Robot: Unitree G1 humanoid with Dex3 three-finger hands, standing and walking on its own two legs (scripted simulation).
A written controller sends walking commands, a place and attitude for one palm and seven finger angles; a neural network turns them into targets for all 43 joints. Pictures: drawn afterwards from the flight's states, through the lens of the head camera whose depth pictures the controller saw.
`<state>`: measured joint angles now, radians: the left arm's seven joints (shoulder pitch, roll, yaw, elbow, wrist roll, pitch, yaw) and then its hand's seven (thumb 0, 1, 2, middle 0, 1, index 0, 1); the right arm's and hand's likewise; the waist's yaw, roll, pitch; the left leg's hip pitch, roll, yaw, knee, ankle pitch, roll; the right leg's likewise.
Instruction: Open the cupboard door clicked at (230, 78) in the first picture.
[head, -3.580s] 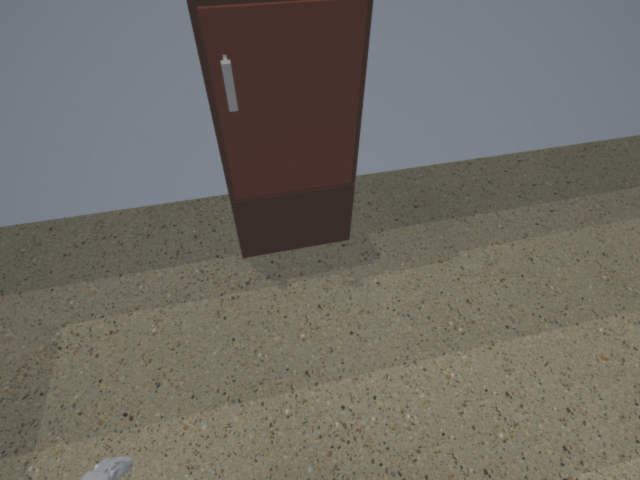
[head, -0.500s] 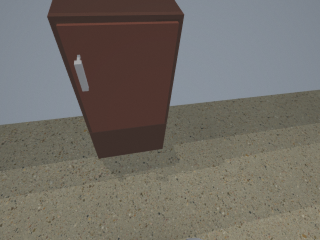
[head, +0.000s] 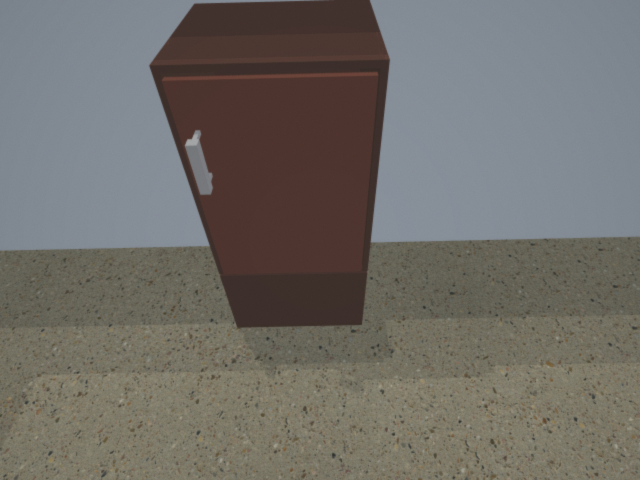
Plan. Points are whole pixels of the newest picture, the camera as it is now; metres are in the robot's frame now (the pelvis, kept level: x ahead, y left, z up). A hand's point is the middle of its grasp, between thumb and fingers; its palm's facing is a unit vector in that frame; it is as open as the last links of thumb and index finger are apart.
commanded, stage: take the last steps up to it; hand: left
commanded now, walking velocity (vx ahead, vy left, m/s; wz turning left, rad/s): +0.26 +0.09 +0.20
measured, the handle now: (201, 162) +0.73 +0.30 -0.01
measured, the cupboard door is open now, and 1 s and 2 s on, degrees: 0 0 0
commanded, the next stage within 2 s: come to a stop and stand still in 0.54 s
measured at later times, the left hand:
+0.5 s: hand out of the picture -0.06 +0.18 -0.17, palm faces +0.28 -0.95 -0.16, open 7.3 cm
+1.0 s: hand (166, 407) +0.27 +0.28 -0.17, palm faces +0.07 -0.97 -0.23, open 7.3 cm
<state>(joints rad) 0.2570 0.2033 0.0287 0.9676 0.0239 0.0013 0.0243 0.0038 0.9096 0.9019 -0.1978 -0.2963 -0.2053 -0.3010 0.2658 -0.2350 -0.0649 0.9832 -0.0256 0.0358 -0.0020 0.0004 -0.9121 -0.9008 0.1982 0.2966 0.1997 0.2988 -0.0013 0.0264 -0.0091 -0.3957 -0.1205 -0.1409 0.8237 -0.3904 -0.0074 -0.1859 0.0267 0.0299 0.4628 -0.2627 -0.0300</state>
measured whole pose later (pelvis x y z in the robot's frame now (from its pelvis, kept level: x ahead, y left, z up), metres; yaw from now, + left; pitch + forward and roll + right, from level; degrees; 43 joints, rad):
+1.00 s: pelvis +0.18 +0.09 -0.01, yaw +3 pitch -2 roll +1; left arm 0.15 0.19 0.04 0.98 0.03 0.03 0.03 0.00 0.91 0.90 -0.19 -0.30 -0.20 -0.30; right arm 0.28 -0.13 -0.04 1.09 -0.02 0.01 -0.05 -0.01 -0.92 -0.90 0.20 0.30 0.20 0.30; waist -0.03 -0.03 0.06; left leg -0.13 0.00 0.17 0.50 -0.34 0.03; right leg -0.27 -0.05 -0.07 0.57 -0.24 0.00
